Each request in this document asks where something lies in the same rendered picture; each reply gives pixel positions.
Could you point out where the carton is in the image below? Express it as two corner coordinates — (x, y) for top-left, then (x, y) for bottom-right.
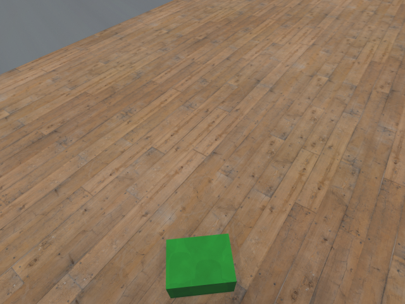
(166, 234), (237, 298)

